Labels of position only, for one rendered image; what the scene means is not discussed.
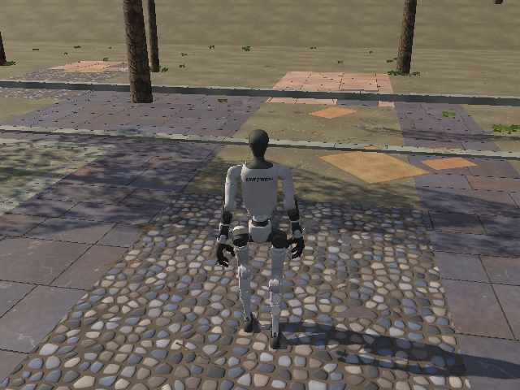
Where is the robot right hand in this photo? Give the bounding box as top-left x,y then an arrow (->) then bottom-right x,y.
285,236 -> 305,259

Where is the robot right upper arm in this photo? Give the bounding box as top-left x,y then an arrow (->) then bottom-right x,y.
276,164 -> 296,210

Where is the robot left hand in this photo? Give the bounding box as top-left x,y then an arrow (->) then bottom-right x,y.
215,242 -> 235,267

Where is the left robot forearm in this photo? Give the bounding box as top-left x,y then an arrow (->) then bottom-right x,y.
217,200 -> 232,244

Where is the robot left foot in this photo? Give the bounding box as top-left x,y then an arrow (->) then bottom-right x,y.
241,311 -> 254,332

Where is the right robot forearm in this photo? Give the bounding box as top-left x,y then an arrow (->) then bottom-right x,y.
288,198 -> 303,238

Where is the robot left upper arm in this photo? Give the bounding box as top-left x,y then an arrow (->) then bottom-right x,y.
224,165 -> 242,212

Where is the humanoid robot head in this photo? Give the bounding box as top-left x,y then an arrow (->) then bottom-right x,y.
245,129 -> 273,169

